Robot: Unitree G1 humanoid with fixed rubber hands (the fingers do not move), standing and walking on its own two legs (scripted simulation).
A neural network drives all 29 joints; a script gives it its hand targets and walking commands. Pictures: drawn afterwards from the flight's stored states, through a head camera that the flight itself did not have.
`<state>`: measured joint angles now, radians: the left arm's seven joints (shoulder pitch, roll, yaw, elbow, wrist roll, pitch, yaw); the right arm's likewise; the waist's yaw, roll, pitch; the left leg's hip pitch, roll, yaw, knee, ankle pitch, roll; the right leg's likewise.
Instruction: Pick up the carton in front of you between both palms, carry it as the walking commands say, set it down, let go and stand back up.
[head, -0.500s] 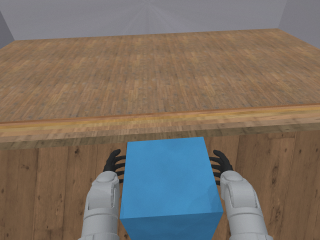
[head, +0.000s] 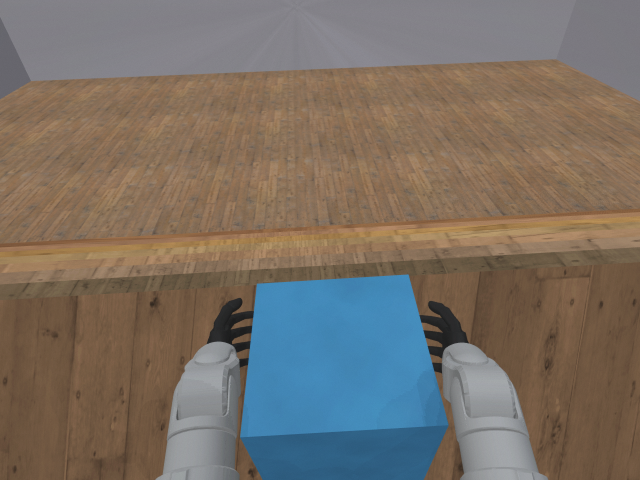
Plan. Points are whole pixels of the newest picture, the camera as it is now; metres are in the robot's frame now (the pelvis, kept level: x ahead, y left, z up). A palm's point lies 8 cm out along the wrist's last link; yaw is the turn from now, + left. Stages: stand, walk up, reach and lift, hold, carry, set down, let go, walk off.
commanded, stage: carry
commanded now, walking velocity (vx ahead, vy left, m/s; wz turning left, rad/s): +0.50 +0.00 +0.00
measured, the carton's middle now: (339, 390) +0.28 +0.00 -0.03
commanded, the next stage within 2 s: none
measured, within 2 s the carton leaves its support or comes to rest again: neither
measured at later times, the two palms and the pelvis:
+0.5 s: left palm (232, 268) +0.42 +0.15 +0.08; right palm (431, 266) +0.42 -0.15 +0.08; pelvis +0.15 +0.00 -0.01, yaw +3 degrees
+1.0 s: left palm (224, 180) +0.72 +0.22 +0.06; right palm (362, 178) +0.72 -0.07 +0.06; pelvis +0.45 +0.07 +0.00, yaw +1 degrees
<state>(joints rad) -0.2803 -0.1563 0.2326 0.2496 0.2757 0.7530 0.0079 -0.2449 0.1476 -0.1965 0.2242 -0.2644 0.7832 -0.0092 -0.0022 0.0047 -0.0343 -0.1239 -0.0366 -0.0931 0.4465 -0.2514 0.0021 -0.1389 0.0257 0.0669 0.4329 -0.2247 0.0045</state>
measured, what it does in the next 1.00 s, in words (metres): walks ahead: right foot, then left foot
